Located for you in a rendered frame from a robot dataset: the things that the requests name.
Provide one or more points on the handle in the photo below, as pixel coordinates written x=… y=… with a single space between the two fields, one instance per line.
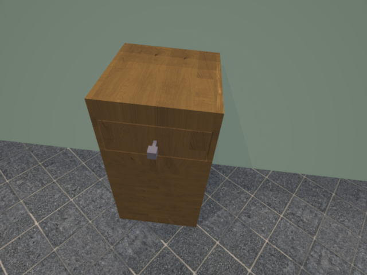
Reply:
x=152 y=151

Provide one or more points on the drawer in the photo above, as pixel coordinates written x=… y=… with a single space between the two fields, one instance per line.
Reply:
x=174 y=142

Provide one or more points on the cabinet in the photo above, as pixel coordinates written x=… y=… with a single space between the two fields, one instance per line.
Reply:
x=167 y=87

